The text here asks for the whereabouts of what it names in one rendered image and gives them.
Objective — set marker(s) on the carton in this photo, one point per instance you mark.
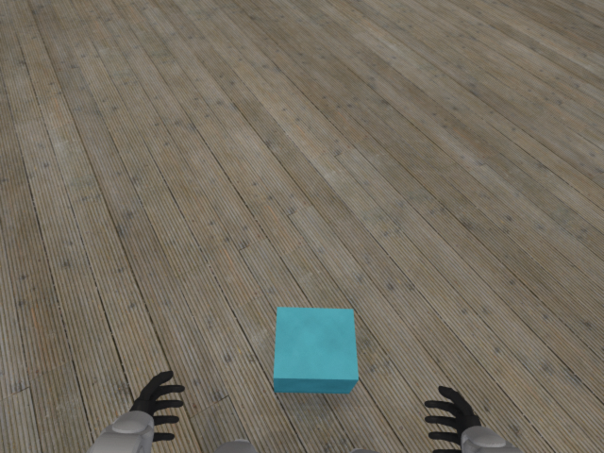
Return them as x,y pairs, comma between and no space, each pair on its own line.
315,351

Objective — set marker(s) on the left robot hand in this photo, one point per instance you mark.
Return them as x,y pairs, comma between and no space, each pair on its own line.
147,402

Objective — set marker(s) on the robot right forearm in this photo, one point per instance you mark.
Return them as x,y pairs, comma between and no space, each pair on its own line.
480,439

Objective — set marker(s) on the robot left forearm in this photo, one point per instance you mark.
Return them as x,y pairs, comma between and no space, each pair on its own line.
132,432

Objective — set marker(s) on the right robot hand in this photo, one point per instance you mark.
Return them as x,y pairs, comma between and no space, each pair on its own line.
463,412

